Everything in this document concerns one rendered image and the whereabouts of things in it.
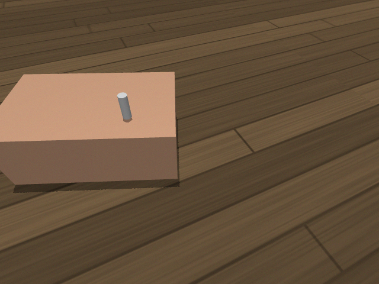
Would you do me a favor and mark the can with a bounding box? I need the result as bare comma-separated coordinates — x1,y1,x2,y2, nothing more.
117,92,132,120

